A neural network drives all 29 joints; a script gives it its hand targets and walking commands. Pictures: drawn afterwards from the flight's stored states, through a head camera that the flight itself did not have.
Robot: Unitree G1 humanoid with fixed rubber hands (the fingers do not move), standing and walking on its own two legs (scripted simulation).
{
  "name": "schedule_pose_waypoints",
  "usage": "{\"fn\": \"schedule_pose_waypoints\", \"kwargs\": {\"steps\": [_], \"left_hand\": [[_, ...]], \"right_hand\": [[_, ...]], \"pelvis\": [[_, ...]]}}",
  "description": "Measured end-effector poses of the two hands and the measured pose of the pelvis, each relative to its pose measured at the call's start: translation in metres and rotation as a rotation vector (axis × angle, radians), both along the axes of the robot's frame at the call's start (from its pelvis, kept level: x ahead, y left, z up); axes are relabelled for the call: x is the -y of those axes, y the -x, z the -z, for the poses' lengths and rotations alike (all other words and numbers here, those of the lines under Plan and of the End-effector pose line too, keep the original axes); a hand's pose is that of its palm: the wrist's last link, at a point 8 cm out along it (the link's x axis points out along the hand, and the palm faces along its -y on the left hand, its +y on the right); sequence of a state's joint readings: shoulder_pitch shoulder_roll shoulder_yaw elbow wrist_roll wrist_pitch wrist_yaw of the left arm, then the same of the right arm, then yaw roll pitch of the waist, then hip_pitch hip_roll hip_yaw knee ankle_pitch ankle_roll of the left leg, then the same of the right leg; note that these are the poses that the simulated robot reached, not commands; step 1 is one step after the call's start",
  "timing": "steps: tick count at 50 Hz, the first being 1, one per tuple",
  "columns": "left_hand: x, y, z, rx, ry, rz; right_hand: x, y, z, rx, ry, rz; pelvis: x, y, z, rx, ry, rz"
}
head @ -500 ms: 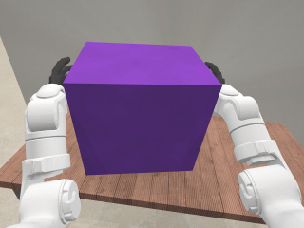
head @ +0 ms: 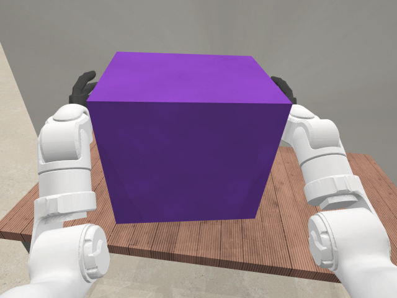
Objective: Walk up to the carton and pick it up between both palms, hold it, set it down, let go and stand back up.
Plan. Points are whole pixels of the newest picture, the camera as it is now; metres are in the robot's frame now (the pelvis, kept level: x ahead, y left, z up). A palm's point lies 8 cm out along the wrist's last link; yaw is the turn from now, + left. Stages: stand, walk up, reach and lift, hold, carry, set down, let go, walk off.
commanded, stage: hold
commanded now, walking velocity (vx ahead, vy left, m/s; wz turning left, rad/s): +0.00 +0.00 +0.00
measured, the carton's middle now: (186, 136) +0.39 +0.01 +0.21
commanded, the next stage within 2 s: none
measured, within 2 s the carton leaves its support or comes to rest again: neither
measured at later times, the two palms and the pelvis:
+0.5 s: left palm (84, 120) +0.35 +0.20 +0.27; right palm (287, 119) +0.37 -0.18 +0.26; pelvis +0.02 +0.00 +0.00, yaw +0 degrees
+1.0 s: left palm (78, 110) +0.37 +0.21 +0.28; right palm (280, 110) +0.38 -0.17 +0.28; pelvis +0.01 +0.00 +0.00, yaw +1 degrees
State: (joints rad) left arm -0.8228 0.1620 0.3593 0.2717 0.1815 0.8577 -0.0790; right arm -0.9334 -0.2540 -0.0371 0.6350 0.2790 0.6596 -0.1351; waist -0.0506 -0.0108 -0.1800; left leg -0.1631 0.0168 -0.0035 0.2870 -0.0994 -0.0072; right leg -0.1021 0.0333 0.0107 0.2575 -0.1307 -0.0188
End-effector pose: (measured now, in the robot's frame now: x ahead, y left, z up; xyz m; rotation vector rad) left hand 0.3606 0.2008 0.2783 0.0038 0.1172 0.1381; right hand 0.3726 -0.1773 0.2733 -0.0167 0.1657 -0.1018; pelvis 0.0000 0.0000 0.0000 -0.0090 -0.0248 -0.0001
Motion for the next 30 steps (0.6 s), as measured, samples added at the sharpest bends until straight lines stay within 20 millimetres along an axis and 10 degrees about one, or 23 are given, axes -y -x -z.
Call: {"fn": "schedule_pose_waypoints", "kwargs": {"steps": [30], "left_hand": [[0.004,0.01,0.006,0.031,0.013,-0.003]], "right_hand": [[0.004,0.008,0.003,0.027,0.009,-0.006]], "pelvis": [[0.002,-0.011,0.0,0.037,0.002,-0.004]]}}
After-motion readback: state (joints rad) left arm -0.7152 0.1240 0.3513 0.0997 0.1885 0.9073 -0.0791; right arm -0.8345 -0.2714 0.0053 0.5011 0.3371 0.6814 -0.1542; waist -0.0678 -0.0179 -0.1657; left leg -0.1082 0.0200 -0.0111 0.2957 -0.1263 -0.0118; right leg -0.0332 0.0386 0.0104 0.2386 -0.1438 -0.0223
